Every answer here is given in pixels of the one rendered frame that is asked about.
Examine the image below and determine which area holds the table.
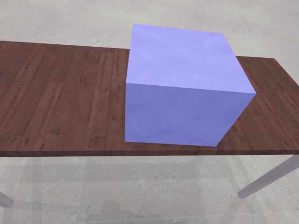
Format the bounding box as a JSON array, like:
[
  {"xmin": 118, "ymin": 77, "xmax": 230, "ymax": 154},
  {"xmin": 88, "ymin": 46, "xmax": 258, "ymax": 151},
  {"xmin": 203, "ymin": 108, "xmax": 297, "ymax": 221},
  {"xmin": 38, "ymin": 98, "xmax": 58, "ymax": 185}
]
[{"xmin": 0, "ymin": 41, "xmax": 299, "ymax": 208}]

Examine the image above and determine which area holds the carton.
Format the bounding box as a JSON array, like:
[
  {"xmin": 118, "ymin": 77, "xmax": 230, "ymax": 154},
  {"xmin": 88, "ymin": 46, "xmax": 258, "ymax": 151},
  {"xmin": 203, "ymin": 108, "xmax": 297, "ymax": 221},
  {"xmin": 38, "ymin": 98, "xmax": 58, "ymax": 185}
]
[{"xmin": 125, "ymin": 24, "xmax": 256, "ymax": 147}]

